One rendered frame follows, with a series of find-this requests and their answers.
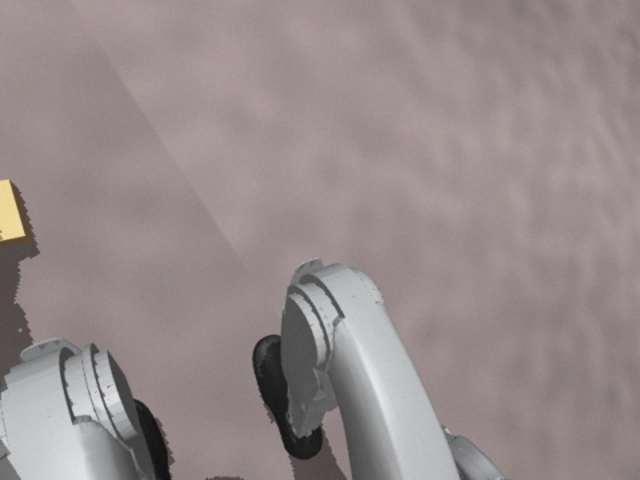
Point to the right robot foot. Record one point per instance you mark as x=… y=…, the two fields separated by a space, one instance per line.
x=273 y=387

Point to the left robot foot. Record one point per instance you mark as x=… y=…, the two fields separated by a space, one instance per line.
x=157 y=449

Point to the right robot hand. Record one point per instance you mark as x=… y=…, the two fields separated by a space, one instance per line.
x=471 y=462

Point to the small box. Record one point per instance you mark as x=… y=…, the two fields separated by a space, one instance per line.
x=14 y=226

